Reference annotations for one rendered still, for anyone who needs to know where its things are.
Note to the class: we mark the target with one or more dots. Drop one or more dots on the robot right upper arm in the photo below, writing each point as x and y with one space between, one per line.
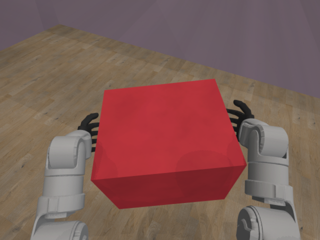
261 223

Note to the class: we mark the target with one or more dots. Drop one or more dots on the robot right hand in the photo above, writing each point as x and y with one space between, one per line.
241 116

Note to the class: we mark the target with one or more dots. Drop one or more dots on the carton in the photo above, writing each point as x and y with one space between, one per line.
166 144

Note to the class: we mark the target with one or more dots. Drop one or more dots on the robot right forearm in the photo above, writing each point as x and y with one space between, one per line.
268 161

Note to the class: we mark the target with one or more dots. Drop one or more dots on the robot left forearm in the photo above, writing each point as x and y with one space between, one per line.
62 193

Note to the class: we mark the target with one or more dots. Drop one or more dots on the robot left upper arm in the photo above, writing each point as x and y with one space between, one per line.
62 230

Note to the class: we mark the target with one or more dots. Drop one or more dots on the robot left hand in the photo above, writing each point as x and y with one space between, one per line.
88 127

